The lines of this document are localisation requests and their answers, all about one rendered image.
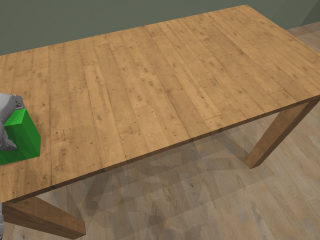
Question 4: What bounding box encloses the sponge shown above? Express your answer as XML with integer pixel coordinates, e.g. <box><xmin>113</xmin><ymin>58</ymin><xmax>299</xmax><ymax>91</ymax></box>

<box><xmin>0</xmin><ymin>108</ymin><xmax>41</xmax><ymax>165</ymax></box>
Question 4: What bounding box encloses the table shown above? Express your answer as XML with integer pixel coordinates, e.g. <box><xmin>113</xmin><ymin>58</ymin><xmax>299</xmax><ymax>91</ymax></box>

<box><xmin>0</xmin><ymin>4</ymin><xmax>320</xmax><ymax>240</ymax></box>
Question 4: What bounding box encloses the left robot hand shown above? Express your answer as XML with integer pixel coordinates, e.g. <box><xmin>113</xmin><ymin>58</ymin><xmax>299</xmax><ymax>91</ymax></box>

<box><xmin>0</xmin><ymin>93</ymin><xmax>26</xmax><ymax>151</ymax></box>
